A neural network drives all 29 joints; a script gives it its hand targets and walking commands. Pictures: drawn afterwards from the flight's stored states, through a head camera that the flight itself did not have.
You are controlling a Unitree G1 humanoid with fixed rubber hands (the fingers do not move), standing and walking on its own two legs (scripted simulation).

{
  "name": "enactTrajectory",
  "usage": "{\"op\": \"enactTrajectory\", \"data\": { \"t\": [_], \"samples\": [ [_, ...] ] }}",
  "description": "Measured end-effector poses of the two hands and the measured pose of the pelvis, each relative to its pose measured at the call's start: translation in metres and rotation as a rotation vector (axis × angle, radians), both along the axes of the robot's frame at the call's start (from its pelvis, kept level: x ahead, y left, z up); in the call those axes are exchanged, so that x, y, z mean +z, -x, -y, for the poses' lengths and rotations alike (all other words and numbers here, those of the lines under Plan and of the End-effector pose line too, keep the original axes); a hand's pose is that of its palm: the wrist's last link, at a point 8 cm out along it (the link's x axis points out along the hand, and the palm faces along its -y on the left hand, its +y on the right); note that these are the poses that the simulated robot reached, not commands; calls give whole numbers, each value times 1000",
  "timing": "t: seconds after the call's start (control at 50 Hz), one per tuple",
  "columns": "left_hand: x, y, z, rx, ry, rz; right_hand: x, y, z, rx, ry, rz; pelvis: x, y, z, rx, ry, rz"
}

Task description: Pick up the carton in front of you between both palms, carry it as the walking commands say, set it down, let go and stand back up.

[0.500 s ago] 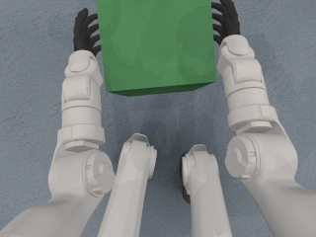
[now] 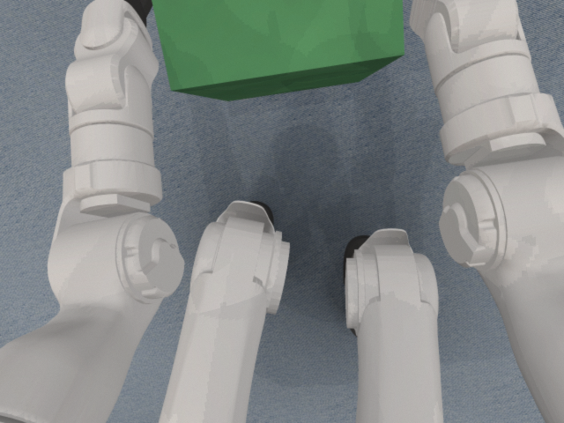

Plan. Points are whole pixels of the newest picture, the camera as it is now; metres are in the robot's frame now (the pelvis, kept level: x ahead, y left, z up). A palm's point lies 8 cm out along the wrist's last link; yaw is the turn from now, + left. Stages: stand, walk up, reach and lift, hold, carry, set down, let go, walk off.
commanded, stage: set down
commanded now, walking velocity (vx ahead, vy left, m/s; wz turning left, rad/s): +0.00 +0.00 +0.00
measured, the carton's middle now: out of the picture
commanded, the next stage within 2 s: none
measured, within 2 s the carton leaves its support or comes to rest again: rests again in 0.40 s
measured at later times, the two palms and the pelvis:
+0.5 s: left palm (140, 23) +0.49 +0.25 -0.20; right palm out of the picture +0.58 -0.05 -0.20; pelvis -0.01 -0.01 -0.02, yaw +0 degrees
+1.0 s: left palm (138, 19) +0.49 +0.25 -0.20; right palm out of the picture +0.58 -0.05 -0.20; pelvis -0.01 -0.01 -0.03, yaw +1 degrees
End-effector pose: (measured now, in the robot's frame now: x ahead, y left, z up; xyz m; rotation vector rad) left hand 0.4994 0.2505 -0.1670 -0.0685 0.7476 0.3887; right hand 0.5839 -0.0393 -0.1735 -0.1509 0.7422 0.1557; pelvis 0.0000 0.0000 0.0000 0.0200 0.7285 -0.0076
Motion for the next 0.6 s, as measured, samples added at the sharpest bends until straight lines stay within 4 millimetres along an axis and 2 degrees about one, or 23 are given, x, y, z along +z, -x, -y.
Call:
{"op": "enactTrajectory", "data": {
  "t": [0.12, 0.38, 0.6],
  "samples": [
    [-4, -5, 1, -2, 2, 5, -7, -5, 2, 7, -3, 5, -8, -4, 2, -3, -9, -1],
    [-22, 12, 5, -21, 23, -27, -20, 7, 6, 20, 16, -23, -16, 4, 8, -6, -18, 54],
    [-30, 11, 3, -54, 35, -28, -25, 5, 8, 30, 7, -21, -23, 8, 8, -9, -24, 100]
  ]
}}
